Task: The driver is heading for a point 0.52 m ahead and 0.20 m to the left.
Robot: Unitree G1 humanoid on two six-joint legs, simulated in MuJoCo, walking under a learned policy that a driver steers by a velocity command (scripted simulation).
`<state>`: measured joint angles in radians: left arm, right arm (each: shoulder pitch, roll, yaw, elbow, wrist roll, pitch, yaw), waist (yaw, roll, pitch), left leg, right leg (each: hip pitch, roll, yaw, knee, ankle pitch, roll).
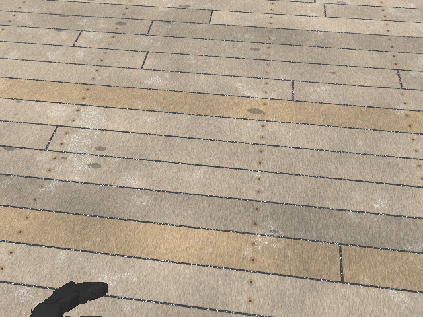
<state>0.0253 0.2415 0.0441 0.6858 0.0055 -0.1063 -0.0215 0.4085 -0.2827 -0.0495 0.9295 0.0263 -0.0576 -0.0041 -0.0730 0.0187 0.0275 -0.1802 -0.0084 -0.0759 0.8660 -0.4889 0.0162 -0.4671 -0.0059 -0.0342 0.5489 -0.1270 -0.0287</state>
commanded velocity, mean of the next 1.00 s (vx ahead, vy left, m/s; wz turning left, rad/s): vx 0.40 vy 0.00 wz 0.42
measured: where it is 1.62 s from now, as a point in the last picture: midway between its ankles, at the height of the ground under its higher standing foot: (160, 293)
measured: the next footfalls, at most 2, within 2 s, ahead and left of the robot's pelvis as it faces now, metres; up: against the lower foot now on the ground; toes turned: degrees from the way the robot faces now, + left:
left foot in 0.46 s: +0.37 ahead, +0.18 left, +0.00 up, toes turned +19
right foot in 0.90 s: +0.67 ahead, +0.09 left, +0.00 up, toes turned +26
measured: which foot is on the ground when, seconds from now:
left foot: up 0.00-0.44, down 0.46-0.94, up 0.96-1.00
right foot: down 0.00-0.48, up 0.50-0.88, down 0.90-1.00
